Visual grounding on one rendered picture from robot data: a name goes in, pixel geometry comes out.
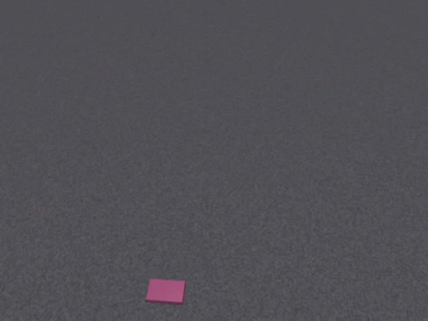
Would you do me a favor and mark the small box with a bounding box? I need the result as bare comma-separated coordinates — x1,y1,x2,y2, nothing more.
146,279,186,305

